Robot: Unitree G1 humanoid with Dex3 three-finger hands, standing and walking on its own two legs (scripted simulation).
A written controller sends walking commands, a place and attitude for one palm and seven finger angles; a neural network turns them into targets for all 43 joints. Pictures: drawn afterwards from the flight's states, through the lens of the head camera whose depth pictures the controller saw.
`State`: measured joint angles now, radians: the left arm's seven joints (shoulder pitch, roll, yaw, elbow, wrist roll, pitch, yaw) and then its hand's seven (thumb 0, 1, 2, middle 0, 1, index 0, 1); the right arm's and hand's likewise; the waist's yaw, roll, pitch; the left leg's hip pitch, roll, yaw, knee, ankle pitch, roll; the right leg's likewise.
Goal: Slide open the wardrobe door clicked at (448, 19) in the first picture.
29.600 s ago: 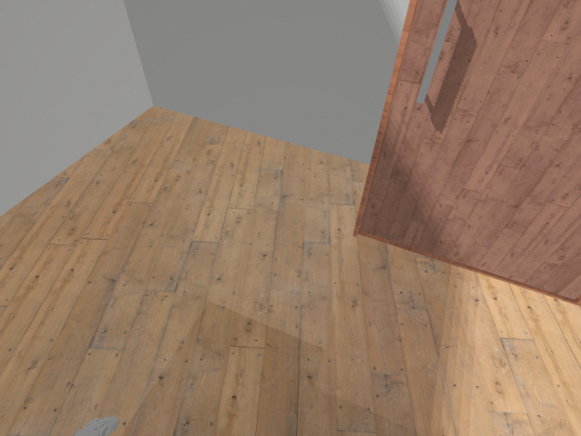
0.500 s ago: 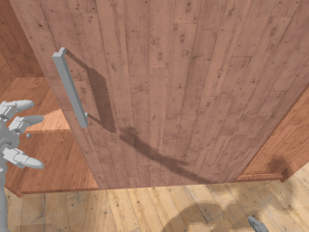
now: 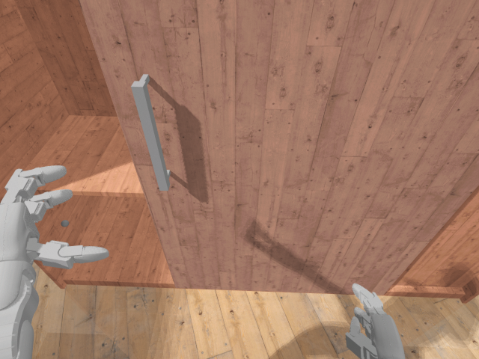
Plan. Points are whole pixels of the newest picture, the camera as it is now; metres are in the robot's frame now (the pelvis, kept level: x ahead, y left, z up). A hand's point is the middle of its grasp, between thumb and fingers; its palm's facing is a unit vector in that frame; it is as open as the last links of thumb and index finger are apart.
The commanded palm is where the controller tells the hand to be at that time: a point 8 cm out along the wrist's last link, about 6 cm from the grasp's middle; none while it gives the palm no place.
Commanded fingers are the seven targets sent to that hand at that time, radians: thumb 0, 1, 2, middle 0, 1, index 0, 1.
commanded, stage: draw the hand back to the body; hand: left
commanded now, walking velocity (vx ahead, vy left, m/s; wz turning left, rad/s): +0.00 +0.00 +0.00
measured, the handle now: (155, 138) +0.51 +0.25 +0.09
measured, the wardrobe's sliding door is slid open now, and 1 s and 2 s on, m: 0.49 0.49 0.49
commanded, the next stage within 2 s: step back with the hand held close in 0.92 s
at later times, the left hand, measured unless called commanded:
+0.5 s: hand (83, 224) +0.23 +0.25 +0.16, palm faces +0.44 -0.82 -0.37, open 9.1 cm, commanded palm +0.18 +0.28 +0.18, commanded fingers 0.00 0.86 0.88 -0.20 -0.32 -0.20 -0.32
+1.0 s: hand (81, 228) +0.22 +0.24 +0.17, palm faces +0.46 -0.81 -0.37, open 7.4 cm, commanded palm +0.17 +0.28 +0.18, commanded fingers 0.00 0.90 0.90 -0.20 -0.30 -0.20 -0.30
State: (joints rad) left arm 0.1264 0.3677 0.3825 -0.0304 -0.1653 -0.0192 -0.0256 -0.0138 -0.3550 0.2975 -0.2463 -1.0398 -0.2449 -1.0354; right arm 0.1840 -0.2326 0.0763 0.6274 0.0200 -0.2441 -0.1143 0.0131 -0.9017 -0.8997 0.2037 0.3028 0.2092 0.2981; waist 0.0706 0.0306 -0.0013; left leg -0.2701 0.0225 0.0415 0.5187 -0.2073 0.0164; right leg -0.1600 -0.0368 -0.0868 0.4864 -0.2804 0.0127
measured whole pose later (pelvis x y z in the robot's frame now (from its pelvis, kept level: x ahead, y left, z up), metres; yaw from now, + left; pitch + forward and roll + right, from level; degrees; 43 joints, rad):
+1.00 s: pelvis +0.03 -0.02 +0.01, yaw -1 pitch -5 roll +0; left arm 0.46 0.34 0.34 -0.40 -0.08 -0.06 0.10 0.01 0.89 0.90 -0.21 -0.31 -0.21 -0.30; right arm 0.19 -0.22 0.02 0.65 -0.01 -0.10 -0.09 0.01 -0.90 -0.90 0.20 0.30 0.21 0.30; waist 0.08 0.05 0.00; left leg -0.10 0.04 0.06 0.41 -0.21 -0.01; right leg -0.01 -0.02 -0.07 0.39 -0.29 -0.01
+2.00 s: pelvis -0.13 +0.02 -0.01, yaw +5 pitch -2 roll -5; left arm 0.39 0.44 0.43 -0.46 -0.03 -0.26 0.13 0.01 0.89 0.90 -0.21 -0.30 -0.21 -0.30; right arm 0.20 -0.20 -0.02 0.59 0.00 -0.13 -0.09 0.01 -0.90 -0.90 0.20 0.30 0.21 0.30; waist -0.02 0.03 0.03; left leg -0.47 0.04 -0.01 0.49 -0.09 0.07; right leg -0.33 0.10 0.01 0.77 -0.38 0.01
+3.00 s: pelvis -0.24 +0.08 -0.01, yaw -1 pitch -3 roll +0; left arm 0.47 0.43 0.43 -0.51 -0.03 -0.23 0.16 0.01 0.89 0.90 -0.21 -0.30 -0.21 -0.30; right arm 0.25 -0.19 -0.01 0.67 -0.02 -0.16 -0.09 0.02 -0.91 -0.90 0.20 0.30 0.20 0.30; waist -0.01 -0.08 0.03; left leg -0.31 0.06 0.10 0.61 -0.24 0.00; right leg -0.24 0.00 -0.03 0.71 -0.47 0.00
